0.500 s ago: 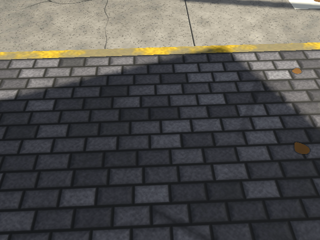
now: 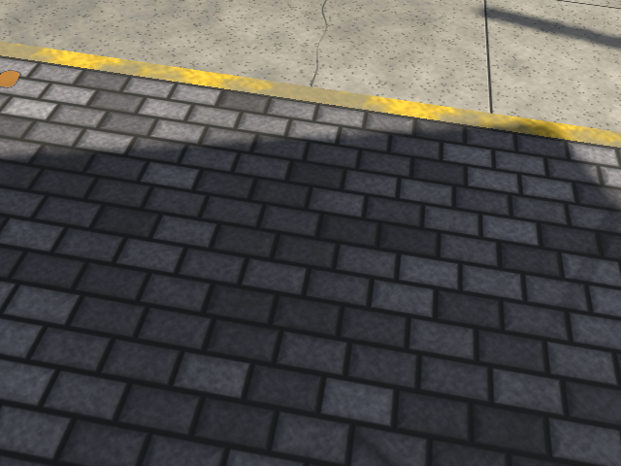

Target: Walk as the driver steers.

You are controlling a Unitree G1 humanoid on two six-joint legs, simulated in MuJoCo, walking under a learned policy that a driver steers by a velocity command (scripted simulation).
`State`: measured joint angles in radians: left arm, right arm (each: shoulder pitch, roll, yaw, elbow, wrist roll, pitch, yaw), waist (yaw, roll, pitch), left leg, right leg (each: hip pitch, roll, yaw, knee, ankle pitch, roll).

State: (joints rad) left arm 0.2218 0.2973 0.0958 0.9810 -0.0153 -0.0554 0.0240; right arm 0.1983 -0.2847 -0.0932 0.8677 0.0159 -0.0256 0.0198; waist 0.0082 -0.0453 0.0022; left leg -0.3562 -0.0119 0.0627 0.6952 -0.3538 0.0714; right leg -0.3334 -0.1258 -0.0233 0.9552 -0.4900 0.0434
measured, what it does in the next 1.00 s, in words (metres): walks ahead, turning left: right foot, then left foot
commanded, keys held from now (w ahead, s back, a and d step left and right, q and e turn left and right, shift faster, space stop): w+q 0.40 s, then w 0.46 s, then w+e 0.14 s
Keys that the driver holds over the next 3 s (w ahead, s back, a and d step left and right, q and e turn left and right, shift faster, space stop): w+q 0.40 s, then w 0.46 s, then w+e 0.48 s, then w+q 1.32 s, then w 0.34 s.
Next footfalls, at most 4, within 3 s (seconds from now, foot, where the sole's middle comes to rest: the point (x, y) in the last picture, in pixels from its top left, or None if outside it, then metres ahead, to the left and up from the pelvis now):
0.42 right None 0.41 -0.06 -0.75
0.88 left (174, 436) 0.55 0.28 -0.75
1.42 right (260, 300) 0.90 0.12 -0.75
1.98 left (164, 219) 1.16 0.41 -0.75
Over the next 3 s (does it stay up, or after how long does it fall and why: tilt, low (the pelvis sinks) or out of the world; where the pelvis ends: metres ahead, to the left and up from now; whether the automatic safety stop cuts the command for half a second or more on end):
stays up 1.50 0.58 0.00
